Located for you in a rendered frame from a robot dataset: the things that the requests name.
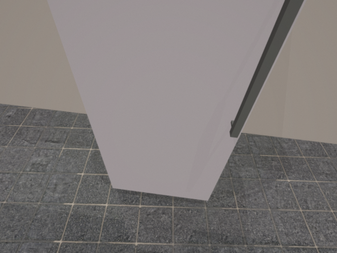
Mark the handle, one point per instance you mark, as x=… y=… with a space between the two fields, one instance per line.
x=281 y=28

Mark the fridge door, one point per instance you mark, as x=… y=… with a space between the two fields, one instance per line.
x=161 y=81

